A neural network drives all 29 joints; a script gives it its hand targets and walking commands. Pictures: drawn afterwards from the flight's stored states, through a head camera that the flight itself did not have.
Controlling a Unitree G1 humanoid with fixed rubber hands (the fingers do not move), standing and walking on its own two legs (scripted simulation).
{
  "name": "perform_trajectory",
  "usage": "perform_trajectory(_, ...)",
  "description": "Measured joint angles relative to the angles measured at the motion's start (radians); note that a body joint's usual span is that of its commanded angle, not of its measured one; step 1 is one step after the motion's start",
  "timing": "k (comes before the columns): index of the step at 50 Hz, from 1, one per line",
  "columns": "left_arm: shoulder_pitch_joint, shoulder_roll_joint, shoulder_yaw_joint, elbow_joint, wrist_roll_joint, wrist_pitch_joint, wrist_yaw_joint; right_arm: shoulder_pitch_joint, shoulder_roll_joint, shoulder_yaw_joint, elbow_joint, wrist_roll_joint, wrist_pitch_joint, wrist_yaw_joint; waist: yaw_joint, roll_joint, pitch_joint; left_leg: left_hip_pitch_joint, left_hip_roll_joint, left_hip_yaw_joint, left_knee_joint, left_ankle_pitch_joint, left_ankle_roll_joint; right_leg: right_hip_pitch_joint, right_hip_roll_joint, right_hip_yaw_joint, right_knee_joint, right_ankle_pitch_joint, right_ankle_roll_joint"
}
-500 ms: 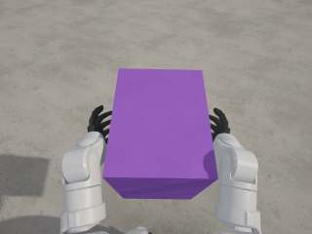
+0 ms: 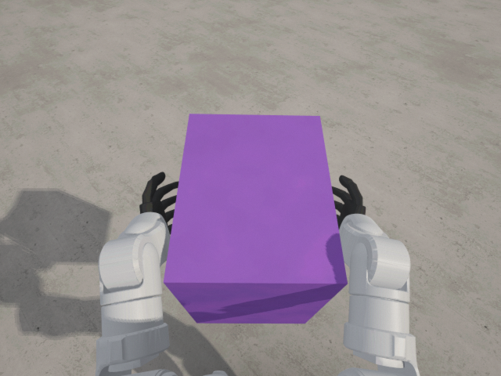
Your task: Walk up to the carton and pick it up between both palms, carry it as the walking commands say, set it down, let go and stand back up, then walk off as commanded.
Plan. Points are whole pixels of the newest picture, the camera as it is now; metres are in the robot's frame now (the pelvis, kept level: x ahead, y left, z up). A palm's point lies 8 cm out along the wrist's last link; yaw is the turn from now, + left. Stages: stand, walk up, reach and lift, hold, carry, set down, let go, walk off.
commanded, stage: carry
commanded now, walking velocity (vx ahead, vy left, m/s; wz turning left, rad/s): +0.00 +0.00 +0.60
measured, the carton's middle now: (252, 229) +0.35 +0.02 +0.03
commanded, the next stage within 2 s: none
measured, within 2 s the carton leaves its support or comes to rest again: neither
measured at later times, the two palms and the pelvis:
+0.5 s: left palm (49, 318) +0.19 +0.26 +0.09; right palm (273, 256) +0.28 -0.02 +0.08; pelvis -0.08 +0.01 +0.00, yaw +17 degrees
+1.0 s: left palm out of the picture +0.14 +0.30 +0.13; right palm (237, 255) +0.26 +0.03 +0.11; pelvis -0.06 +0.05 +0.02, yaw +23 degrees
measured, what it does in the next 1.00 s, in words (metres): steps on the spot, turning left: right foot, then left foot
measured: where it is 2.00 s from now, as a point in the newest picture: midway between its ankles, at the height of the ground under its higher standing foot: outside the picture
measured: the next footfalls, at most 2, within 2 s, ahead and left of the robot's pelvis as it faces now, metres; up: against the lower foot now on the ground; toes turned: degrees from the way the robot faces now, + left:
right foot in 0.02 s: +0.05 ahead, -0.12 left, +0.00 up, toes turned -5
left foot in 0.28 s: -0.04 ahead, +0.14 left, +0.00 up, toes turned +8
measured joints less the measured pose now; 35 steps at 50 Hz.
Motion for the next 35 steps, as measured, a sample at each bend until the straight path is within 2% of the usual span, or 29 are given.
perform_trajectory(1,-0.003,-0.001,-0.001,-0.002,-0.004,-0.004,0.0,0.002,0.001,0.0,-0.012,-0.001,-0.001,0.0,0.006,0.006,0.001,-0.009,-0.008,-0.011,-0.002,0.01,-0.003,0.031,0.005,-0.005,-0.072,0.03,-0.006)
perform_trajectory(3,-0.001,-0.015,-0.005,-0.004,-0.004,-0.021,0.0,0.009,-0.011,0.001,-0.032,0.006,-0.001,0.001,0.014,0.045,0.011,-0.021,-0.006,-0.04,0.006,0.022,-0.01,0.057,0.019,-0.034,-0.146,0.162,-0.066)
perform_trajectory(4,-0.001,-0.023,-0.007,-0.004,0.002,-0.023,0.001,0.016,-0.017,0.0,-0.036,0.012,-0.001,0.002,0.015,0.041,0.012,-0.037,-0.01,-0.033,0.047,-0.051,-0.018,0.054,0.01,-0.042,-0.14,0.173,-0.087)
perform_trajectory(6,0.001,-0.035,-0.014,-0.002,0.016,-0.022,0.003,0.027,-0.028,-0.004,-0.038,0.026,0.001,0.004,0.001,0.018,0.017,-0.074,-0.008,0.017,0.191,-0.206,-0.032,0.056,-0.026,-0.061,-0.133,0.165,-0.104)
perform_trajectory(9,0.015,-0.05,-0.018,-0.01,0.032,-0.025,0.005,0.025,-0.042,-0.005,-0.033,0.045,0.007,0.003,-0.036,-0.007,0.024,-0.071,0.016,0.066,0.266,-0.238,-0.044,0.071,-0.074,-0.094,-0.153,0.173,-0.094)
perform_trajectory(12,0.016,-0.056,-0.02,-0.02,0.047,-0.025,0.007,0.007,-0.056,-0.005,-0.02,0.059,0.009,0.004,-0.069,-0.033,0.018,0.01,0.031,0.09,0.147,-0.213,-0.053,0.068,-0.122,-0.122,-0.139,0.174,-0.075)
perform_trajectory(13,0.015,-0.056,-0.021,-0.024,0.052,-0.023,0.007,0.0,-0.061,-0.002,-0.014,0.061,0.01,0.005,-0.079,-0.039,0.013,0.052,0.033,0.096,0.074,-0.184,-0.053,0.062,-0.137,-0.13,-0.122,0.167,-0.067)
perform_trajectory(14,0.014,-0.055,-0.021,-0.028,0.056,-0.021,0.007,-0.008,-0.064,0.002,-0.008,0.061,0.01,0.007,-0.089,-0.044,0.004,0.085,0.031,0.097,-0.003,-0.103,-0.048,0.05,-0.153,-0.137,-0.095,0.155,-0.058)
perform_trajectory(15,0.012,-0.047,-0.02,-0.03,0.056,-0.021,0.006,-0.016,-0.063,0.007,0.002,0.058,0.005,0.008,-0.094,-0.061,0.0,0.082,0.013,0.101,-0.016,-0.036,-0.027,0.032,-0.174,-0.127,-0.06,0.143,-0.045)
perform_trajectory(16,0.014,-0.034,-0.02,-0.032,0.052,-0.017,0.005,-0.024,-0.057,0.012,0.015,0.053,0.0,0.008,-0.094,-0.065,-0.003,0.065,0.007,0.1,0.005,-0.028,-0.008,0.009,-0.169,-0.098,-0.013,0.077,-0.022)
perform_trajectory(18,0.02,-0.012,-0.019,-0.029,0.04,-0.008,0.001,-0.026,-0.041,0.018,0.032,0.036,-0.004,0.006,-0.08,-0.055,-0.006,0.04,0.009,0.09,0.033,-0.046,0.015,-0.038,-0.125,-0.036,0.1,-0.038,0.009)
perform_trajectory(22,0.011,-0.002,-0.002,-0.002,0.02,0.008,-0.001,-0.006,-0.013,0.009,0.032,0.01,-0.002,0.002,-0.035,-0.026,-0.006,0.009,0.012,0.052,0.022,-0.023,0.019,-0.066,-0.048,0.0,0.167,-0.04,0.012)
perform_trajectory(25,-0.003,-0.001,0.0,0.012,0.008,0.002,0.0,0.0,-0.003,-0.001,0.014,0.001,-0.002,0.002,-0.005,-0.006,-0.002,-0.012,0.0,0.025,-0.001,0.015,0.016,-0.029,-0.008,0.009,0.07,-0.008,-0.005)
perform_trajectory(27,0.014,-0.002,-0.005,-0.002,0.001,-0.004,-0.002,0.021,0.004,0.004,-0.008,-0.003,-0.005,0.002,0.01,-0.001,-0.012,-0.019,-0.012,0.015,-0.027,0.04,0.012,0.037,0.007,0.002,-0.085,0.028,-0.024)
perform_trajectory(28,0.03,-0.012,-0.008,-0.008,0.001,-0.011,-0.003,0.036,-0.001,0.012,-0.019,-0.002,-0.005,0.004,0.016,0.017,-0.014,-0.017,-0.01,0.004,-0.038,0.05,0.009,0.062,0.018,-0.01,-0.152,0.108,-0.049)
perform_trajectory(30,0.073,-0.039,-0.021,-0.02,0.013,-0.018,-0.001,0.089,-0.022,0.034,-0.038,0.01,0.001,0.011,0.021,0.025,-0.02,-0.01,-0.009,0.005,-0.016,-0.041,-0.01,0.096,0.016,-0.028,-0.214,0.187,-0.088)
perform_trajectory(33,0.14,-0.016,-0.087,-0.085,-0.013,0.018,0.014,0.161,-0.042,0.075,-0.114,0.051,0.039,-0.007,0.004,-0.009,-0.021,0.006,0.0,0.053,0.052,-0.103,-0.022,0.161,-0.012,-0.051,-0.319,0.23,-0.101)
perform_trajectory(35,0.168,-0.008,-0.115,-0.111,-0.008,0.028,0.015,0.182,-0.047,0.088,-0.138,0.052,0.052,-0.007,-0.01,-0.022,-0.037,0.048,0.011,0.066,0.007,-0.115,-0.026,0.198,-0.023,-0.064,-0.39,0.26,-0.095)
